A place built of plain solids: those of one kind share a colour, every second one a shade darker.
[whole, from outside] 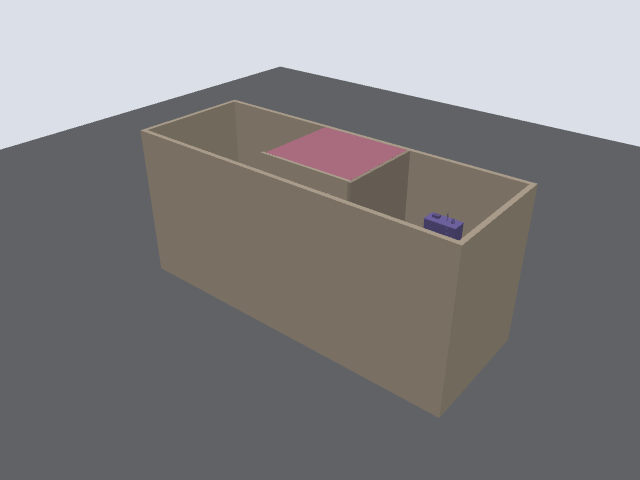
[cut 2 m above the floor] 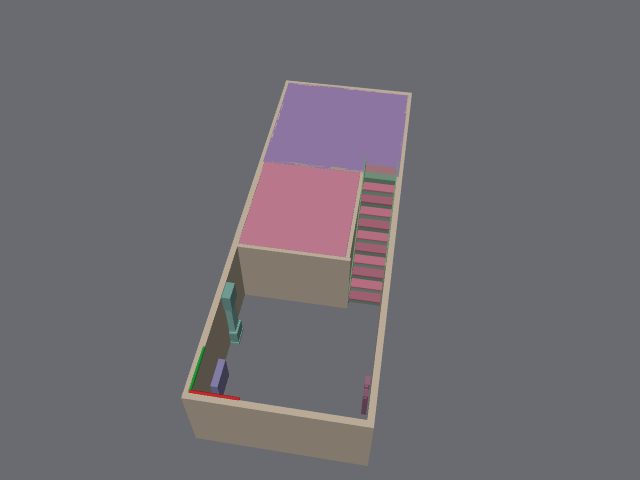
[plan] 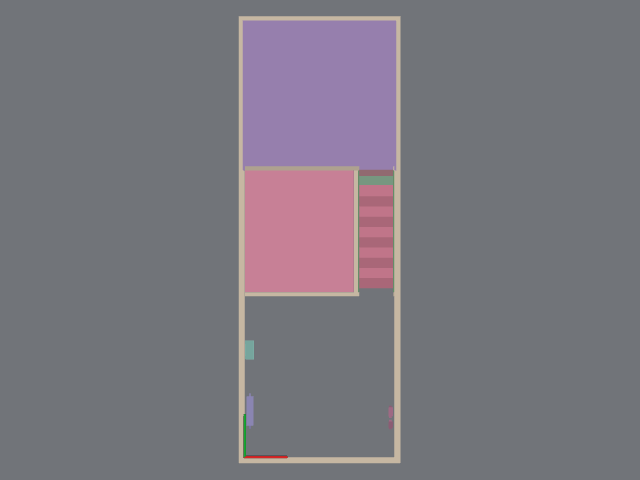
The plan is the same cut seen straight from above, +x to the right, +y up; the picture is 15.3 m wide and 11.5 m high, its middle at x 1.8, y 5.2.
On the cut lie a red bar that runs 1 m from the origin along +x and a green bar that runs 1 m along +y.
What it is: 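A farmhouse's boxed stair, a dwelling of no particular year; the kitchen below, the upper room 2.42 m above it, and between them a joiner's timber flight of 12 risers of about 0.202 m on goings of about 0.245 m, 0.81 m clear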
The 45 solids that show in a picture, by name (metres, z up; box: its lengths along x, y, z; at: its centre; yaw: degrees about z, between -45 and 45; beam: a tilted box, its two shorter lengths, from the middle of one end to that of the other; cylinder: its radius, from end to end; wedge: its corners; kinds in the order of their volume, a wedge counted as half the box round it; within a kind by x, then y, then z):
{
 "beside_box_1": {"box": [2.61, 2.92, 4.94], "at": [1.31, 5.41, 2.42]},
 "upper_1": {"box": [3.68, 3.59, 2.47], "at": [1.79, 8.66, 1.19]},
 "wall_1": {"box": [0.15, 10.71, 4.94], "at": [-0.07, 5.21, 2.42]},
 "wall_2": {"box": [2.74, 0.1, 2.53], "at": [1.37, 3.9, 1.22]},
 "wall_3": {"box": [2.74, 0.1, 4.94], "at": [1.37, 6.92, 2.42]},
 "wall_4": {"box": [3.88, 0.15, 4.94], "at": [1.79, -0.07, 2.42]},
 "wall_5": {"box": [3.88, 0.15, 4.94], "at": [1.79, 10.48, 2.42]},
 "wall_6": {"box": [0.1, 3.12, 4.94], "at": [2.66, 5.41, 2.42]},
 "wall_7": {"box": [0.029, 0.1, 2.53], "at": [3.57, 3.9, 1.22]},
 "wall_8": {"box": [0.15, 10.71, 4.94], "at": [3.65, 5.21, 2.42]},
 "carriage_1": {"wedge": [[2.74, 4.1, -0.05], [2.74, 4.1, 0.0], [2.74, 6.89, -0.05], [2.74, 6.89, 2.3], [3.56, 4.1, -0.05], [3.56, 4.1, 0.0], [3.56, 6.89, -0.05], [3.56, 6.89, 2.3]]},
 "chest_drawers_1": {"box": [0.14, 0.21, 0.08], "at": [0.22, 8.09, 3.32]},
 "chest_drawers_2": {"box": [0.46, 0.97, 0.72], "at": [0.23, 8.33, 2.89]},
 "chest_drawers_3": {"box": [0.48, 0.99, 0.024], "at": [0.24, 8.33, 3.26]},
 "riser_1": {"wedge": [[2.73, 4.07, -0.05], [2.73, 4.07, 0.15], [2.73, 4.35, 0.08], [2.73, 4.35, 0.15], [3.56, 4.07, -0.05], [3.56, 4.07, 0.15], [3.56, 4.35, 0.08], [3.56, 4.35, 0.15]]},
 "riser_2": {"wedge": [[2.73, 4.32, 0.17], [2.73, 4.32, 0.35], [2.73, 4.59, 0.28], [2.73, 4.59, 0.35], [3.56, 4.32, 0.17], [3.56, 4.32, 0.35], [3.56, 4.59, 0.28], [3.56, 4.59, 0.35]]},
 "riser_3": {"wedge": [[2.73, 4.56, 0.37], [2.73, 4.56, 0.55], [2.73, 4.83, 0.48], [2.73, 4.83, 0.55], [3.56, 4.56, 0.37], [3.56, 4.56, 0.55], [3.56, 4.83, 0.48], [3.56, 4.83, 0.55]]},
 "riser_4": {"wedge": [[2.73, 4.8, 0.57], [2.73, 4.8, 0.76], [2.73, 5.08, 0.69], [2.73, 5.08, 0.76], [3.56, 4.8, 0.57], [3.56, 4.8, 0.75], [3.56, 5.08, 0.68], [3.56, 5.08, 0.75]]},
 "riser_5": {"wedge": [[2.73, 5.05, 0.77], [2.73, 5.05, 0.96], [2.73, 5.32, 0.89], [2.73, 5.32, 0.96], [3.56, 5.05, 0.77], [3.56, 5.05, 0.96], [3.56, 5.32, 0.89], [3.56, 5.32, 0.96]]},
 "riser_6": {"wedge": [[2.73, 5.29, 0.98], [2.73, 5.29, 1.16], [2.73, 5.57, 1.09], [2.73, 5.57, 1.16], [3.56, 5.29, 0.98], [3.56, 5.29, 1.16], [3.56, 5.57, 1.09], [3.56, 5.57, 1.16]]},
 "riser_7": {"wedge": [[2.73, 5.54, 1.18], [2.73, 5.54, 1.36], [2.73, 5.81, 1.29], [2.73, 5.81, 1.36], [3.56, 5.54, 1.18], [3.56, 5.54, 1.36], [3.56, 5.81, 1.29], [3.56, 5.81, 1.36]]},
 "riser_8": {"wedge": [[2.73, 5.78, 1.38], [2.73, 5.78, 1.57], [2.73, 6.06, 1.5], [2.73, 6.06, 1.57], [3.56, 5.78, 1.38], [3.56, 5.78, 1.57], [3.56, 6.06, 1.5], [3.56, 6.06, 1.57]]},
 "riser_9": {"wedge": [[2.73, 6.03, 1.58], [2.73, 6.03, 1.77], [2.73, 6.3, 1.7], [2.73, 6.3, 1.77], [3.56, 6.03, 1.58], [3.56, 6.03, 1.77], [3.56, 6.3, 1.7], [3.56, 6.3, 1.77]]},
 "riser_10": {"wedge": [[2.73, 6.27, 1.79], [2.73, 6.27, 1.97], [2.73, 6.55, 1.9], [2.73, 6.55, 1.97], [3.56, 6.27, 1.79], [3.56, 6.27, 1.97], [3.56, 6.55, 1.9], [3.56, 6.55, 1.97]]},
 "riser_11": {"wedge": [[2.73, 6.52, 1.99], [2.73, 6.52, 2.17], [2.73, 6.79, 2.1], [2.73, 6.79, 2.17], [3.56, 6.52, 1.99], [3.56, 6.52, 2.17], [3.56, 6.79, 2.1], [3.56, 6.79, 2.17]]},
 "string_1": {"wedge": [[2.71, 3.96, -0.05], [2.71, 3.96, 0.16], [2.71, 6.87, -0.05], [2.71, 6.87, 2.57], [2.74, 3.96, -0.05], [2.74, 3.96, 0.16], [2.74, 6.87, -0.05], [2.74, 6.87, 2.57]]},
 "string_2": {"wedge": [[3.55, 3.96, -0.05], [3.55, 3.96, 0.16], [3.55, 6.87, -0.05], [3.55, 6.87, 2.57], [3.58, 3.96, -0.05], [3.58, 3.96, 0.16], [3.58, 6.87, -0.05], [3.58, 6.87, 2.57]]},
 "longcase_clock_1": {"box": [0.16, 0.31, 1.05], "at": [0.08, 2.57, 0.99]},
 "longcase_clock_2": {"box": [0.22, 0.46, 0.14], "at": [0.11, 2.57, 0.02]},
 "longcase_clock_3": {"box": [0.21, 0.43, 0.38], "at": [0.11, 2.57, 0.27]},
 "longcase_clock_4": {"box": [0.21, 0.44, 0.52], "at": [0.11, 2.57, 1.76]},
 "radiator_1": {"box": [0.17, 0.71, 0.73], "at": [0.12, 1.1, 0.46]},
 "tread_1": {"wedge": [[2.73, 4.04, 0.14], [2.73, 4.04, 0.19], [2.73, 4.35, 0.14], [2.73, 4.35, 0.2], [3.56, 4.04, 0.14], [3.56, 4.04, 0.19], [3.56, 4.35, 0.14], [3.56, 4.35, 0.2]]},
 "tread_2": {"wedge": [[2.73, 4.29, 0.34], [2.73, 4.29, 0.4], [2.73, 4.59, 0.34], [2.73, 4.59, 0.4], [3.56, 4.29, 0.34], [3.56, 4.29, 0.4], [3.56, 4.59, 0.34], [3.56, 4.59, 0.4]]},
 "tread_3": {"wedge": [[2.73, 4.53, 0.54], [2.73, 4.53, 0.6], [2.73, 4.83, 0.54], [2.73, 4.83, 0.6], [3.56, 4.53, 0.54], [3.56, 4.53, 0.6], [3.56, 4.83, 0.54], [3.56, 4.83, 0.6]]},
 "tread_4": {"wedge": [[2.73, 4.78, 0.75], [2.73, 4.78, 0.8], [2.73, 5.08, 0.75], [2.73, 5.08, 0.8], [3.56, 4.78, 0.75], [3.56, 4.78, 0.8], [3.56, 5.08, 0.75], [3.56, 5.08, 0.8]]},
 "tread_5": {"wedge": [[2.73, 5.02, 0.95], [2.73, 5.02, 1.0], [2.73, 5.32, 0.95], [2.73, 5.32, 1.01], [3.56, 5.02, 0.95], [3.56, 5.02, 1.0], [3.56, 5.32, 0.95], [3.56, 5.32, 1.01]]},
 "tread_6": {"wedge": [[2.73, 5.27, 1.15], [2.73, 5.27, 1.21], [2.73, 5.57, 1.15], [2.73, 5.57, 1.21], [3.56, 5.27, 1.15], [3.56, 5.27, 1.21], [3.56, 5.57, 1.15], [3.56, 5.57, 1.21]]},
 "tread_7": {"wedge": [[2.73, 5.51, 1.36], [2.73, 5.51, 1.41], [2.73, 5.81, 1.36], [2.73, 5.81, 1.41], [3.56, 5.51, 1.36], [3.56, 5.51, 1.41], [3.56, 5.81, 1.36], [3.56, 5.81, 1.41]]},
 "tread_8": {"wedge": [[2.73, 5.76, 1.56], [2.73, 5.76, 1.61], [2.73, 6.06, 1.56], [2.73, 6.06, 1.61], [3.56, 5.76, 1.56], [3.56, 5.76, 1.61], [3.56, 6.06, 1.56], [3.56, 6.06, 1.61]]},
 "tread_9": {"wedge": [[2.73, 6.0, 1.76], [2.73, 6.0, 1.81], [2.73, 6.3, 1.76], [2.73, 6.3, 1.82], [3.56, 6.0, 1.76], [3.56, 6.0, 1.81], [3.56, 6.3, 1.76], [3.56, 6.3, 1.82]]},
 "tread_10": {"wedge": [[2.73, 6.25, 1.96], [2.73, 6.25, 2.02], [2.73, 6.55, 1.96], [2.73, 6.55, 2.02], [3.56, 6.25, 1.96], [3.56, 6.25, 2.02], [3.56, 6.55, 1.96], [3.56, 6.55, 2.02]]},
 "coat_pegs_1": {"box": [0.07, 0.07, 0.58], "at": [3.49, 0.7, 1.24]},
 "coat_pegs_2": {"box": [0.11, 0.15, 0.88], "at": [3.49, 0.78, 1.12]},
 "coat_pegs_3": {"box": [0.11, 0.22, 0.8], "at": [3.49, 1.08, 1.16]}
}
